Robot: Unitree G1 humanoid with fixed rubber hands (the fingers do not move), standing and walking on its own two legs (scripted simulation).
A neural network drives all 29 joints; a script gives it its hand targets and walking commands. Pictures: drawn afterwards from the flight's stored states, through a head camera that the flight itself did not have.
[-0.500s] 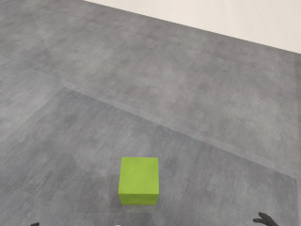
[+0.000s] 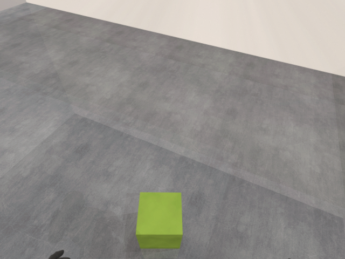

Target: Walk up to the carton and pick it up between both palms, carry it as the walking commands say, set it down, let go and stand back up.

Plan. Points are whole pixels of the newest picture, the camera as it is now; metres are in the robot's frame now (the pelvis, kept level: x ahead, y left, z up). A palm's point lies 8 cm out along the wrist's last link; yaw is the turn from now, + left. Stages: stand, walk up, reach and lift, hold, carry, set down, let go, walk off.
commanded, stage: stand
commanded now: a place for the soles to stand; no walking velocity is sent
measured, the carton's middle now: (160, 221) +0.44 +0.05 -0.66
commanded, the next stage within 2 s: reach and lift in 0.42 s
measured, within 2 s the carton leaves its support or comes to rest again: neither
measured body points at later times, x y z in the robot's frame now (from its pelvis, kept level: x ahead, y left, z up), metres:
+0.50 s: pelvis +0.01 -0.01 +0.00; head +0.03 -0.01 +0.45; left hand +0.10 +0.30 -0.12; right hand +0.11 -0.32 -0.12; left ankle -0.03 +0.12 -0.75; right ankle +0.04 -0.13 -0.75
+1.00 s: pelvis +0.01 -0.01 -0.04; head +0.16 +0.00 +0.38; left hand +0.24 +0.27 -0.16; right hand +0.24 -0.27 -0.15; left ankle -0.03 +0.12 -0.75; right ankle +0.04 -0.13 -0.74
